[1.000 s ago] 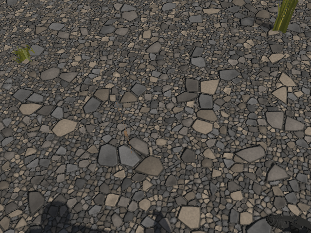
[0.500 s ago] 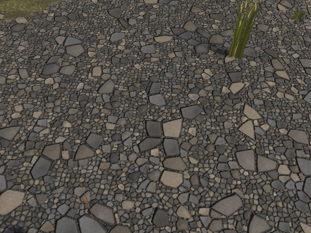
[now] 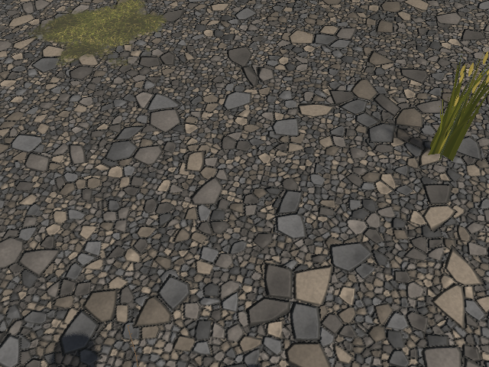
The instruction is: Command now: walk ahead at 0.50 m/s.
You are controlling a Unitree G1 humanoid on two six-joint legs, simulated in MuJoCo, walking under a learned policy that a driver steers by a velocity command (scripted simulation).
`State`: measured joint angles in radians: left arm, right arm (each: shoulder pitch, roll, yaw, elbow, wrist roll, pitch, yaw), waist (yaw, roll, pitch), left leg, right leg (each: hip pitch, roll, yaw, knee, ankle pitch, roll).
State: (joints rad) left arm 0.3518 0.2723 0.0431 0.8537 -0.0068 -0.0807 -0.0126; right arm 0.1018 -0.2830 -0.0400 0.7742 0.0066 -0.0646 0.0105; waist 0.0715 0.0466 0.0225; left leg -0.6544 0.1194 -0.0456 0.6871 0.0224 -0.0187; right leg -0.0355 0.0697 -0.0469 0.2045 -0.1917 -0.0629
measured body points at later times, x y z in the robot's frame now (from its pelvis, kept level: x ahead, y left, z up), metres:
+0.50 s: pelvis +0.28 +0.06 +0.00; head +0.30 +0.07 +0.45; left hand +0.44 +0.32 -0.11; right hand +0.30 -0.22 -0.12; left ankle +0.24 +0.15 -0.75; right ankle +0.44 -0.12 -0.68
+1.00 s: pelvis +0.55 +0.00 +0.00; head +0.58 -0.01 +0.45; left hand +0.59 +0.27 -0.12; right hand +0.70 -0.27 -0.11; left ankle +0.67 +0.18 -0.68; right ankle +0.54 -0.09 -0.75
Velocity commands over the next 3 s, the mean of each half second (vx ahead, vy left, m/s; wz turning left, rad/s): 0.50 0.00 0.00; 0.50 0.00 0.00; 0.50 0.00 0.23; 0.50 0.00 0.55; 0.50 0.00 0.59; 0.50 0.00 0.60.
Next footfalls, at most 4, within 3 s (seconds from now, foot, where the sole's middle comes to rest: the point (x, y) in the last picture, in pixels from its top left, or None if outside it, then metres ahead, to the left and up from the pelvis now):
0.18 left None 0.28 0.15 -0.78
0.70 right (310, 336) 0.58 -0.09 -0.78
1.24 left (233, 242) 0.87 0.15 -0.78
1.76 right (283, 170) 1.18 0.00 -0.78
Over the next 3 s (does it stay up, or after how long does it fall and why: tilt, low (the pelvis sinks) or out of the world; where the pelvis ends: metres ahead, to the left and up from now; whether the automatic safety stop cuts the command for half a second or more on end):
stays up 1.55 0.45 0.00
